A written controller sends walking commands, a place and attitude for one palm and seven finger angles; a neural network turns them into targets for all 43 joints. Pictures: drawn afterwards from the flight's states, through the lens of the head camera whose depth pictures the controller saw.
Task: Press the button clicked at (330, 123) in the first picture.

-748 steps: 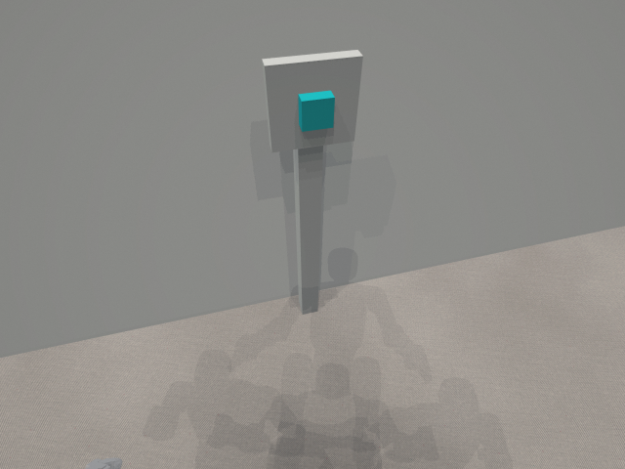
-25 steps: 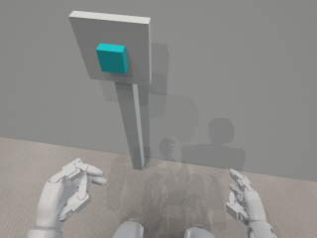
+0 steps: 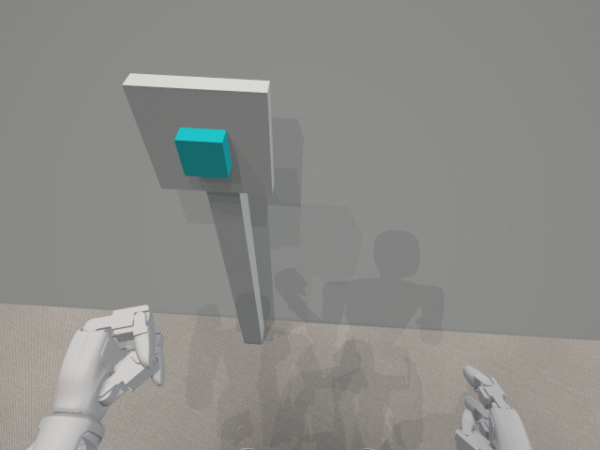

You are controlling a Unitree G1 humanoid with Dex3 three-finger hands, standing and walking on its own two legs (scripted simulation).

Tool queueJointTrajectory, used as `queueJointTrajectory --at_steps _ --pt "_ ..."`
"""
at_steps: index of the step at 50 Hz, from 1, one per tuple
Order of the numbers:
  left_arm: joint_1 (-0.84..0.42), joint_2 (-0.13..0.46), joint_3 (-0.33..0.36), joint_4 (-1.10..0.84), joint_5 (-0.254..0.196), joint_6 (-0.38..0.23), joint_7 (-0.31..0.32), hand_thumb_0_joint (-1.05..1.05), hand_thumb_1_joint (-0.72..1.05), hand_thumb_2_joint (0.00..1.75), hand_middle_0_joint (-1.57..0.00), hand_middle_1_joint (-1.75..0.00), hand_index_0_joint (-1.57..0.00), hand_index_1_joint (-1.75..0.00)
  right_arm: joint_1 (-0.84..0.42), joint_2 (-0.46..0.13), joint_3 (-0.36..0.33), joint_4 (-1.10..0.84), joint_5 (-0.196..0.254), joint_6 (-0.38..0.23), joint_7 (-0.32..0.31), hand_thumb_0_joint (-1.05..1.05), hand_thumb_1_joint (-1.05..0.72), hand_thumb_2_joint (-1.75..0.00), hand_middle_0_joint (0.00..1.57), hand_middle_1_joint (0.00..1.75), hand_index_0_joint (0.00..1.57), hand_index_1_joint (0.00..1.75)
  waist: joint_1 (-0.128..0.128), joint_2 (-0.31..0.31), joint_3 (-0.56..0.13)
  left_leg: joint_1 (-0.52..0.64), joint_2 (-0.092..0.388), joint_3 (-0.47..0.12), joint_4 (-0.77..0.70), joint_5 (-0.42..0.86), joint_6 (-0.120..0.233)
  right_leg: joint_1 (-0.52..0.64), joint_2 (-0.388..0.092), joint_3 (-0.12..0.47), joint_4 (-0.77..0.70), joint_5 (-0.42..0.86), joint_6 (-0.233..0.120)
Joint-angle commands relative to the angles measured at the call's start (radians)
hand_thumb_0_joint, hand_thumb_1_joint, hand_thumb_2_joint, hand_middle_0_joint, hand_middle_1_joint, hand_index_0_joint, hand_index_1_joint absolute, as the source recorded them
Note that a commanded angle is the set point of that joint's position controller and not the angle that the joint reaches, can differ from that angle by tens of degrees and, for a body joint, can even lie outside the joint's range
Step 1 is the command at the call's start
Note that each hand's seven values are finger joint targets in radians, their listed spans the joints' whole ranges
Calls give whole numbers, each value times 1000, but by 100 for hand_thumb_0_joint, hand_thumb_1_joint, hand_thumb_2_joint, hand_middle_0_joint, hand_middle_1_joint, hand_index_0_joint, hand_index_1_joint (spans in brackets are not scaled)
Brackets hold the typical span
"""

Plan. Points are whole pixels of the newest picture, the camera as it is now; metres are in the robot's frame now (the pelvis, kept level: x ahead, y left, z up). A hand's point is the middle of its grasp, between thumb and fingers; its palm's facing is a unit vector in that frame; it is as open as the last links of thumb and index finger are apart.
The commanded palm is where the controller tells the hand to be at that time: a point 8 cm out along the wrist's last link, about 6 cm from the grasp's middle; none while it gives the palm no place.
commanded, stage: raise the hand and make a fist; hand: left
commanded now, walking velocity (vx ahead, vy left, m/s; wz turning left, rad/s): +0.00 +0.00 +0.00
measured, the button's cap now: (205, 152) +0.49 +0.17 +0.13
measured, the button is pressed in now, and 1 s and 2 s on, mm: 0 0 0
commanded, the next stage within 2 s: aim a knuckle at the button in 0.88 s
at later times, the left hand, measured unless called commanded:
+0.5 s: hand (115, 307) +0.24 +0.22 +0.12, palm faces +0.02 -1.00 -0.07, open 3.1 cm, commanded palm +0.21 +0.27 +0.12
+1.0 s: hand (125, 315) +0.23 +0.20 +0.12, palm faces +0.03 -1.00 -0.06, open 3.1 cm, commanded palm +0.21 +0.25 +0.12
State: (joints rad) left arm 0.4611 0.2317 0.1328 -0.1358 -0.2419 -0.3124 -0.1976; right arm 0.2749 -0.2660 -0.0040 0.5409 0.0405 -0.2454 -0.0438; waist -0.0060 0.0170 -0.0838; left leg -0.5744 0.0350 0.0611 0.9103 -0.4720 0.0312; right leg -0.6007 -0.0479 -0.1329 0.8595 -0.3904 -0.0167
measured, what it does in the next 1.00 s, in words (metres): stands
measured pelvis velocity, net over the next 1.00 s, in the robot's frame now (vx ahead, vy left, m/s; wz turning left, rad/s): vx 0.00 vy -0.01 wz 0.00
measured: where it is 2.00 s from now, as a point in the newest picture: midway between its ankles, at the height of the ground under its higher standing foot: outside the picture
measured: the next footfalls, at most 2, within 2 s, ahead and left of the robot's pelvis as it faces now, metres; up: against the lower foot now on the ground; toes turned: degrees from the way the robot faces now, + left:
none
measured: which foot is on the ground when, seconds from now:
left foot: down 0.00-1.00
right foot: down 0.00-1.00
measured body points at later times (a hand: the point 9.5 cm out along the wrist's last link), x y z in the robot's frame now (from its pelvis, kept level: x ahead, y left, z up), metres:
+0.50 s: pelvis +0.02 +0.01 +0.02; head +0.02 +0.00 +0.47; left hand +0.24 +0.27 +0.12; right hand +0.19 -0.22 -0.05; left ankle -0.01 +0.09 -0.69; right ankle +0.03 -0.11 -0.69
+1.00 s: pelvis +0.00 -0.01 +0.03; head +0.00 -0.02 +0.48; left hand +0.23 +0.26 +0.13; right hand +0.18 -0.23 -0.04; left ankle -0.01 +0.09 -0.69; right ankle +0.03 -0.11 -0.69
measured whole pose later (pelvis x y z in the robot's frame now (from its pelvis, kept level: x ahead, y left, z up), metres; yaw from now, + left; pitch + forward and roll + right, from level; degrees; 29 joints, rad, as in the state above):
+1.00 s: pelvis +0.00 -0.01 +0.03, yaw +0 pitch +1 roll -1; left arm 0.26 0.27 0.24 -0.02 -0.29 -0.16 -0.30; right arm 0.26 -0.26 0.06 0.61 0.04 -0.27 -0.05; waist 0.03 0.04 -0.04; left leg -0.33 0.03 0.06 0.67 -0.37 0.02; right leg -0.36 -0.03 -0.13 0.64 -0.30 -0.02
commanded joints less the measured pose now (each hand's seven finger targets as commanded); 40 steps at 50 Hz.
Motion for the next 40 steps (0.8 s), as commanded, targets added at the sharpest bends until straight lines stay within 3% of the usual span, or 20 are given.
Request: queueJointTrajectory --at_steps 1,3,5,7,9,12,14,16,17,20,22,25,27,28,30,32,36,37,39,40 --pt "-72 107 90 -219 -18 -45 -2 0 90 90 -130 -150 -130 -150 -70 -97 -25 -159 -1 -61 -5 0 -90 -90 20 30 20 30 11 37 -132 73 -22 -91 -200 272 -20 163 45 48 -134 171 -6" --pt "-101 114 96 -203 -23 -22 -16 0 90 90 -130 -150 -130 -150 -74 -101 -19 -160 0 -54 -5 0 -90 -90 20 30 20 30 7 7 -116 76 -22 -92 -209 279 -18 182 47 51 -148 187 -5" --pt "-124 118 99 -211 -24 -6 -28 0 90 90 -130 -150 -130 -150 -74 -101 -14 -157 1 -55 -7 0 -90 -90 20 30 20 30 11 58 -125 109 -21 -91 -219 312 -21 194 47 49 -155 219 -7" --pt "-147 135 113 -204 -24 14 -36 0 90 90 -130 -150 -130 -150 -74 -101 -10 -149 -1 -55 -6 0 -90 -90 20 30 20 30 8 35 -129 134 -19 -95 -224 354 -21 217 51 46 -161 261 -7" --pt "-171 133 120 -209 -32 29 -46 0 90 90 -130 -150 -130 -150 -76 -101 -4 -149 1 -56 -7 0 -90 -90 20 30 20 30 12 52 -130 151 -18 -95 -238 366 -25 227 50 42 -172 273 -7" --pt "-194 153 148 -162 -44 54 -62 0 90 90 -130 -150 -130 -150 -86 -106 1 -137 -2 -54 -10 0 -90 -90 20 30 20 30 11 -3 -106 150 -19 -94 -252 362 -21 250 53 44 -196 282 -6" --pt "-233 154 148 -184 -49 60 -75 0 90 90 -130 -150 -130 -150 -88 -105 5 -133 2 -57 -11 0 -90 -90 20 30 20 30 14 56 -122 184 -21 -93 -266 381 -25 263 49 44 -204 298 -8" --pt "-242 168 170 -174 -55 71 -80 0 90 90 -130 -150 -130 -150 -87 -104 6 -128 0 -60 -13 0 -90 -90 20 30 20 30 19 43 -128 202 -18 -96 -276 404 -29 274 49 40 -213 316 -7" --pt "-255 175 172 -162 -60 77 -86 0 90 90 -130 -150 -130 -150 -92 -109 9 -124 -1 -59 -13 0 -90 -90 20 30 20 30 14 9 -115 194 -19 -98 -278 401 -25 284 53 43 -221 316 -7" --pt "-296 187 188 -164 -67 88 -97 0 90 90 -130 -150 -130 -150 -93 -108 9 -118 2 -64 -16 0 -90 -90 20 30 20 30 22 56 -130 228 -20 -95 -299 409 -29 299 48 43 -236 320 -7" --pt "-314 200 198 -138 -73 98 -103 0 90 90 -130 -150 -130 -150 -100 -114 12 -112 3 -65 -17 0 -90 -90 20 30 20 30 22 17 -109 223 -19 -96 -309 401 -25 316 51 45 -251 314 -9" --pt "-329 198 201 -122 -69 115 -109 0 90 90 -130 -150 -130 -150 -102 -112 12 -111 5 -68 -20 0 -90 -90 20 30 20 30 33 66 -110 252 -19 -97 -335 418 -31 325 47 39 -261 315 -10" --pt "-298 182 194 -86 -76 127 -114 0 90 90 -130 -150 -130 -150 -102 -116 12 -111 5 -71 -17 0 -90 -90 20 30 20 30 34 3 -96 238 -21 -95 -337 406 -27 335 51 41 -273 314 -9" --pt "-296 171 184 -83 -77 130 -118 0 90 90 -130 -150 -130 -150 -105 -116 10 -112 7 -72 -18 0 -90 -90 20 30 20 30 32 -10 -87 233 -23 -91 -341 385 -26 330 48 43 -278 302 -6" --pt "-314 186 195 -101 -73 129 -114 0 90 90 -130 -150 -130 -150 -106 -117 8 -111 5 -74 -18 0 -90 -90 20 30 20 30 35 31 -86 242 -25 -87 -347 367 -26 324 46 47 -283 287 -6" --pt "-317 198 201 -114 -67 122 -102 0 90 90 -130 -150 -130 -150 -107 -119 8 -110 3 -76 -17 0 -90 -90 20 30 20 30 34 18 -79 237 -25 -86 -350 356 -24 331 47 52 -288 270 -7" --pt "-331 199 206 -145 -56 94 -81 0 90 90 -130 -150 -130 -150 -102 -111 7 -108 1 -82 -14 0 -90 -90 20 30 20 30 36 66 -87 257 -25 -83 -357 361 -28 327 45 51 -290 271 -9" --pt "-331 210 213 -133 -55 89 -76 0 90 90 -130 -150 -130 -150 -98 -116 7 -103 -2 -81 -14 0 -90 -90 20 30 20 30 31 10 -79 245 -23 -85 -354 355 -24 333 49 54 -293 266 -8" --pt "-335 199 210 -128 -58 80 -79 0 90 90 -130 -150 -130 -150 -102 -112 6 -100 0 -84 -16 0 -90 -90 20 30 20 30 32 51 -81 250 -27 -77 -354 347 -23 333 43 62 -299 269 -8" --pt "-339 192 198 -125 -54 78 -80 0 90 90 -130 -150 -130 -150 -101 -113 6 -99 1 -84 -16 0 -90 -90 20 30 20 30 27 33 -76 247 -26 -80 -357 338 -23 328 44 58 -300 259 -6"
